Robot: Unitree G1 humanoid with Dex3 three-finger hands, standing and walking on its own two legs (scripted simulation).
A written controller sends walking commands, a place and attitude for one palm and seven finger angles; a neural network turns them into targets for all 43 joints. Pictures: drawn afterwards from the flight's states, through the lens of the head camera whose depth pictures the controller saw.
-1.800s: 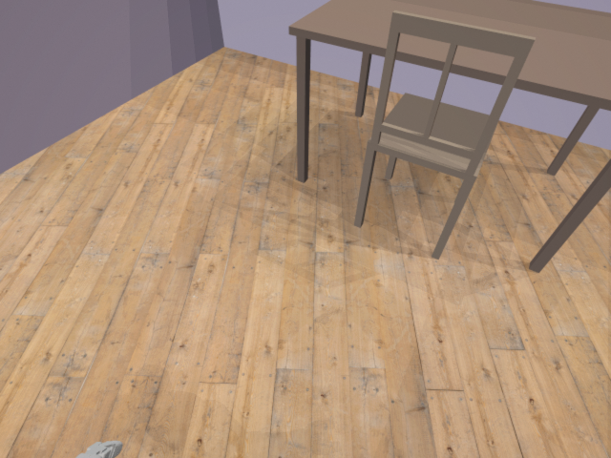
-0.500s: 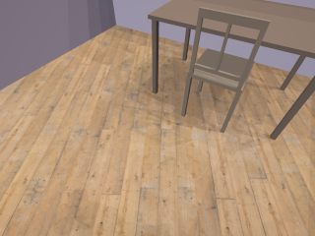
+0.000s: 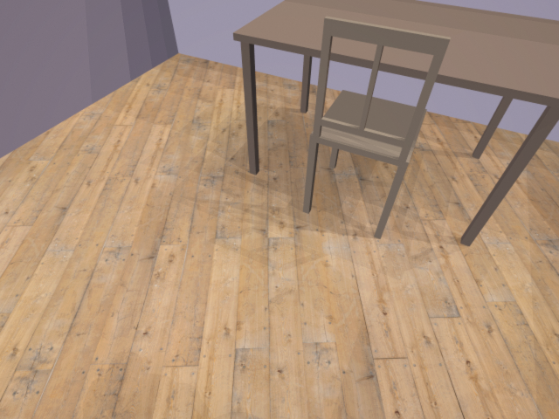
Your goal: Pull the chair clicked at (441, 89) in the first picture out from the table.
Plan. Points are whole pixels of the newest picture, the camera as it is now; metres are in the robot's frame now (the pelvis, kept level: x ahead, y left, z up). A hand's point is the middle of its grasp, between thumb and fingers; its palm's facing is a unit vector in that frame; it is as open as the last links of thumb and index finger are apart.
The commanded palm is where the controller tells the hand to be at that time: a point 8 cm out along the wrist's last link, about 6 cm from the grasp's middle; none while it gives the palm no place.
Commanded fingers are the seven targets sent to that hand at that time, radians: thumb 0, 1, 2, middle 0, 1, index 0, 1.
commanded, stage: walk to a spot facing it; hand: left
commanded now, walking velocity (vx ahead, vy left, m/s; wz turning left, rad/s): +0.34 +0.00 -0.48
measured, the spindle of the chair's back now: (370, 90) +1.13 -0.23 -0.07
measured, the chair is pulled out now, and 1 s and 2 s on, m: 0.00 0.00 0.00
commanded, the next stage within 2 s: take the last steps up to it in 0.84 s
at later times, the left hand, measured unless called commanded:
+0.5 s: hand out of the picture +0.13 +0.19 -0.18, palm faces -0.07 -0.98 -0.16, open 7.4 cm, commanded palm none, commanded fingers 0.00 0.90 0.90 -0.20 -0.30 -0.20 -0.30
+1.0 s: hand (266, 220) +0.59 +0.08 -0.15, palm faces -0.49 -0.84 -0.25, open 7.4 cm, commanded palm none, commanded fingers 0.00 0.90 0.90 -0.20 -0.30 -0.20 -0.30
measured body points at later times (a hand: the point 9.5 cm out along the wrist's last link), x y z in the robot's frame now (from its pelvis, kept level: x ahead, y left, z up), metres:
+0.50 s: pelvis +0.19 +0.01 -0.01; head +0.23 +0.02 +0.44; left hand +0.13 +0.24 -0.16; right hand +0.30 -0.23 -0.14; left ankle +0.32 +0.11 -0.73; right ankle +0.00 -0.10 -0.73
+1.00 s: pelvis +0.36 -0.02 -0.02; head +0.39 -0.06 +0.43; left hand +0.62 +0.12 -0.13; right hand +0.21 -0.24 -0.17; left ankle +0.33 +0.11 -0.68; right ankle +0.37 -0.14 -0.73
